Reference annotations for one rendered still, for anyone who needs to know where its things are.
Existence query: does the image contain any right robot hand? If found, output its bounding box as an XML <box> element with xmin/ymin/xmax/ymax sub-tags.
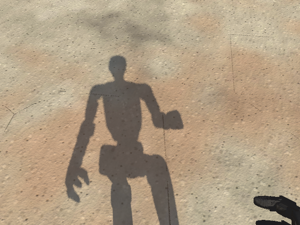
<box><xmin>253</xmin><ymin>195</ymin><xmax>300</xmax><ymax>225</ymax></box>

